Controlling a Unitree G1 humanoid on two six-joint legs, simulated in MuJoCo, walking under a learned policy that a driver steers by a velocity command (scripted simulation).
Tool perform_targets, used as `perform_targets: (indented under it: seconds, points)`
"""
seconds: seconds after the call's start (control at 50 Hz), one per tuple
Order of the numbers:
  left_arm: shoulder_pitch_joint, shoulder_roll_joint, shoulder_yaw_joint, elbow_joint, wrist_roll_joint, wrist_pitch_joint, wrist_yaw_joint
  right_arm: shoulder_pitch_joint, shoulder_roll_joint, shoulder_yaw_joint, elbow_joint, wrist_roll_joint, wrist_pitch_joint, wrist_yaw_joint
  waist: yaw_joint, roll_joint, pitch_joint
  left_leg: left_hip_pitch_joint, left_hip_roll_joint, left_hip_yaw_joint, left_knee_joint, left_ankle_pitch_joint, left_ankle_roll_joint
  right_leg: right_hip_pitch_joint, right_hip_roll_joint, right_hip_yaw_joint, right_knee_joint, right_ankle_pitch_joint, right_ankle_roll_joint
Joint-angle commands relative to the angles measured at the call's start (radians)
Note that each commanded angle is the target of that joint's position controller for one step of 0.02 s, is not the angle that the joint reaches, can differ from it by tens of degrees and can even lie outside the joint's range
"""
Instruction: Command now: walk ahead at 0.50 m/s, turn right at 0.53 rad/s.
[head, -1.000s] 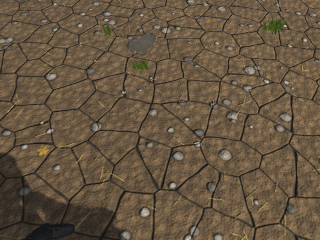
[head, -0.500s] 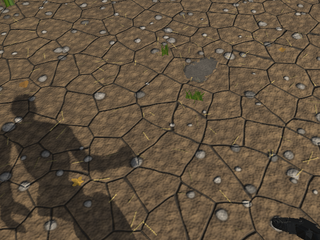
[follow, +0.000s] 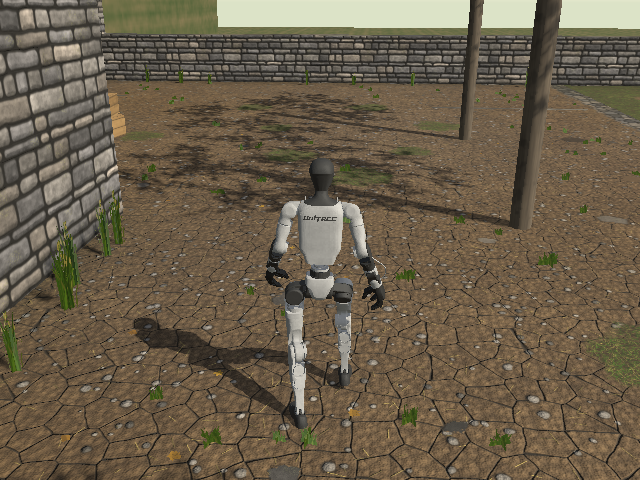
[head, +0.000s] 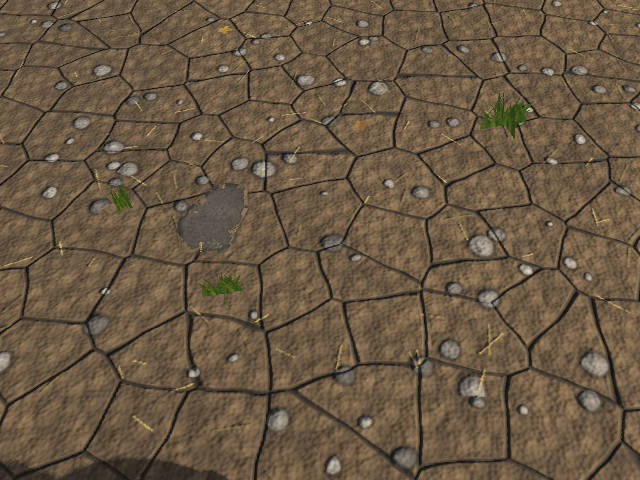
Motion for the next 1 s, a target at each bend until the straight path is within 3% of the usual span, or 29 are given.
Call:
perform_targets:
  seconds: [0.02,0.04,0.06,0.08,0.1,0.12,0.14,0.16,0.18,0.2,0.22,0.28,0.38,0.44,0.5,0.56,0.58,0.6,0.62,0.64,0.66,0.68,0.7,0.72,0.74,0.8,0.84,0.92,1.0]
  points:
    - [-0.076,0.081,0.022,-0.109,0.001,-0.01,-0.015,-0.023,-0.202,-0.05,-0.046,0.016,0.012,-0.01,0.034,0.102,0.039,0.025,0.31,-0.055,0.052,0.747,0.134,0.015,0.043,-0.064,-0.033,-0.118,-0.048]
    - [-0.025,0.103,0.035,-0.106,0.0,-0.007,-0.015,-0.033,-0.216,-0.054,-0.049,0.019,0.021,-0.014,0.068,0.122,-0.005,0.033,0.305,-0.042,0.148,0.92,0.121,0.099,0.083,-0.096,-0.027,-0.172,-0.069]
    - [0.093,0.138,0.057,-0.08,-0.003,-0.005,-0.012,-0.049,-0.222,-0.054,-0.053,0.022,0.03,-0.017,0.139,0.119,-0.069,0.005,0.281,-0.019,0.316,1.017,0.101,0.255,0.13,-0.12,-0.06,-0.174,-0.098]
    - [0.262,0.204,0.093,-0.036,-0.005,-0.001,0.003,-0.048,-0.204,-0.044,-0.059,0.02,0.03,-0.021,0.221,0.086,-0.157,-0.131,0.237,-0.001,0.555,0.919,0.061,0.527,0.156,-0.087,-0.117,-0.116,-0.139]
    - [0.339,0.328,0.125,-0.02,-0.01,0.005,0.024,0.02,-0.099,-0.01,-0.103,-0.021,0.015,-0.015,0.184,-0.148,-0.248,-0.537,0.124,-0.007,0.933,0.275,-0.004,0.888,-0.087,0.336,-0.135,-0.133,-0.271]
    - [0.316,0.333,0.113,-0.058,-0.008,-0.011,0.018,0.013,-0.059,0.015,-0.131,-0.015,-0.026,-0.002,0.15,-0.185,-0.398,-0.782,-0.042,-0.244,1.152,-0.282,-0.026,1.051,-0.245,0.837,-0.329,-0.302,-0.416]
    - [0.311,0.247,0.087,-0.057,0.001,-0.024,0.011,-0.113,-0.142,-0.006,-0.154,0.029,-0.054,0.013,0.204,-0.072,-0.327,-0.893,0.017,-0.343,1.179,-0.219,0.0,1.017,-0.228,0.751,-0.384,-0.307,-0.353]
    - [0.271,0.212,0.076,-0.054,0.002,-0.033,0.012,-0.156,-0.138,-0.002,-0.17,0.04,-0.069,0.015,0.18,-0.046,-0.208,-0.912,0.058,-0.331,1.116,-0.132,0.023,0.888,-0.192,0.61,-0.381,-0.252,-0.314]
    - [0.201,0.18,0.066,-0.064,0.0,-0.036,0.014,-0.154,-0.132,-0.003,-0.158,0.017,-0.073,0.008,0.131,0.021,-0.132,-0.857,0.1,-0.329,1.022,-0.064,0.024,0.736,-0.147,0.498,-0.382,-0.156,-0.279]
    - [0.145,0.145,0.054,-0.08,0.007,-0.037,0.018,-0.142,-0.147,-0.013,-0.148,-0.003,-0.065,0.002,0.092,0.01,-0.096,-0.778,0.126,-0.331,0.948,-0.021,0.018,0.616,-0.114,0.419,-0.398,-0.058,-0.262]
    - [0.118,0.136,0.05,-0.097,0.016,-0.036,0.023,-0.126,-0.147,-0.017,-0.145,-0.009,-0.052,0.004,0.067,-0.008,-0.085,-0.719,0.135,-0.333,0.917,0.006,0.009,0.542,-0.092,0.39,-0.421,-0.011,-0.259]
    - [0.128,0.15,0.052,-0.09,0.015,-0.045,0.037,-0.113,-0.105,-0.007,-0.139,-0.017,-0.023,0.006,0.052,-0.005,-0.071,-0.685,0.132,-0.297,0.797,0.094,-0.034,0.45,-0.068,0.281,-0.457,0.138,-0.262]
    - [0.199,0.163,0.051,-0.047,0.008,-0.045,0.054,-0.282,-0.06,0.017,-0.175,-0.009,-0.025,0.018,0.125,-0.034,-0.023,-0.638,0.093,-0.274,0.438,0.42,-0.049,0.424,-0.013,0.17,-0.472,0.045,-0.192]
    - [0.238,0.172,0.05,-0.017,0.008,-0.048,0.05,-0.337,-0.074,0.019,-0.185,0.009,-0.031,0.033,0.157,-0.046,0.008,-0.653,0.085,-0.27,0.35,0.476,-0.024,0.498,-0.065,0.184,-0.476,-0.034,-0.187]
    - [0.267,0.179,0.054,0.015,0.01,-0.042,0.051,-0.37,-0.09,0.018,-0.208,0.012,-0.036,0.049,0.164,-0.04,0.037,-0.739,0.081,-0.274,0.308,0.376,0.029,0.646,-0.132,0.19,-0.435,0.038,-0.173]
    - [0.237,0.195,0.06,0.024,0.011,-0.031,0.06,-0.29,-0.116,0.008,-0.198,0.013,-0.035,0.062,0.11,-0.055,-0.004,-0.645,0.04,-0.243,0.292,0.248,0.086,0.722,-0.142,0.14,-0.334,0.325,-0.133]
    - [0.213,0.198,0.06,0.02,0.013,-0.025,0.063,-0.193,-0.138,-0.006,-0.171,0.01,-0.033,0.059,0.055,-0.048,-0.07,-0.502,-0.003,-0.207,0.275,0.254,0.11,0.713,-0.11,0.094,-0.217,0.506,-0.112]
    - [0.209,0.18,0.051,0.009,0.019,-0.02,0.069,-0.056,-0.179,-0.028,-0.133,0.004,-0.029,0.054,-0.006,-0.013,-0.165,-0.289,-0.006,-0.229,0.281,0.296,0.142,0.64,-0.059,0.041,-0.023,0.546,-0.08]
    - [0.261,0.136,0.031,-0.018,0.048,-0.025,0.076,0.072,-0.257,-0.046,-0.123,0.004,-0.025,0.05,-0.018,0.144,-0.288,0.002,0.178,-0.516,0.295,0.328,0.229,0.401,0.02,-0.012,0.304,0.209,-0.03]
    - [0.357,0.055,0.007,-0.026,0.039,-0.049,0.06,0.104,-0.279,-0.048,-0.106,0.012,-0.024,0.06,0.037,0.372,-0.354,0.264,0.335,-1.008,0.128,0.067,0.379,0.021,0.19,0.04,0.573,-0.523,0.03]
    - [0.267,0.141,0.017,-0.029,0.011,-0.072,0.048,0.097,-0.191,-0.027,-0.115,0.026,-0.023,0.058,-0.016,0.236,-0.302,0.258,0.324,-1.028,0.064,-0.117,0.339,-0.096,0.131,0.143,0.646,-0.52,0.015]
    - [0.154,0.169,0.024,-0.063,-0.01,-0.088,0.04,0.034,-0.165,-0.02,-0.132,0.017,-0.019,0.051,-0.023,0.16,-0.169,0.132,0.295,-0.898,0.048,-0.074,0.303,-0.139,0.091,0.128,0.622,-0.424,0.004]
    - [0.099,0.158,0.021,-0.075,0.003,-0.099,0.042,-0.009,-0.163,-0.017,-0.146,0.005,-0.015,0.048,-0.005,0.065,-0.105,0.009,0.26,-0.808,0.038,0.033,0.288,-0.115,0.057,0.113,0.566,-0.363,0.0]
    - [0.085,0.155,0.026,-0.081,0.025,-0.102,0.046,-0.041,-0.148,-0.011,-0.156,0.001,-0.012,0.044,0.025,0.039,-0.069,-0.084,0.23,-0.744,0.025,0.147,0.284,-0.073,0.032,0.11,0.488,-0.32,0.008]
    - [0.099,0.149,0.029,-0.085,0.034,-0.098,0.046,-0.057,-0.135,-0.005,-0.164,-0.007,-0.012,0.039,0.054,0.067,-0.071,-0.137,0.202,-0.702,0.01,0.233,0.281,-0.016,0.018,0.112,0.441,-0.293,0.016]
    - [0.113,0.121,0.027,-0.089,0.037,-0.077,0.052,-0.051,-0.145,-0.009,-0.169,0.005,-0.01,0.025,0.077,0.099,-0.058,-0.22,0.17,-0.62,-0.017,0.365,0.294,0.011,0.017,0.084,0.323,-0.268,0.06]
    - [0.049,0.104,0.021,-0.109,0.038,-0.07,0.058,-0.026,-0.171,-0.018,-0.161,0.009,-0.006,0.011,0.061,0.092,-0.033,-0.258,0.15,-0.579,-0.029,0.399,0.285,-0.003,0.028,0.072,0.205,-0.165,0.088]
    - [-0.091,0.071,0.009,-0.139,0.03,-0.081,0.049,0.031,-0.174,-0.021,-0.139,0.019,0.012,-0.007,0.01,0.113,-0.022,-0.31,0.088,-0.527,-0.002,0.36,0.224,0.093,0.081,0.064,-0.052,0.07,0.104]
    - [-0.171,0.083,0.009,-0.157,0.018,-0.099,0.027,0.097,-0.156,-0.016,-0.11,0.021,0.026,-0.013,-0.022,0.123,-0.017,-0.221,0.129,-0.582,0.055,0.315,0.211,0.126,0.099,0.071,-0.166,0.111,0.084]
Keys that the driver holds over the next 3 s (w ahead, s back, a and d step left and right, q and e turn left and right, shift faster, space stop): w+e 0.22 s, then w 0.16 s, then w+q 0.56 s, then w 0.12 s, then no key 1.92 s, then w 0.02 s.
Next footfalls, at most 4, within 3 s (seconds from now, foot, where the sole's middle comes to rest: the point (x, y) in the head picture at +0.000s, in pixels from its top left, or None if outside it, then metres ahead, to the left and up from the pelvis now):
0.08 right None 0.22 -0.12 -0.77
0.60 left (298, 446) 0.55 0.04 -0.77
1.10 right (375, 321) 0.83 -0.15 -0.77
1.48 left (270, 325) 0.84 0.10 -0.77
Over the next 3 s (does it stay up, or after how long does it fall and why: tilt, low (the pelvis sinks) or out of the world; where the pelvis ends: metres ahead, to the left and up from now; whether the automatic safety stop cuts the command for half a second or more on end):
stays up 0.80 -0.04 0.00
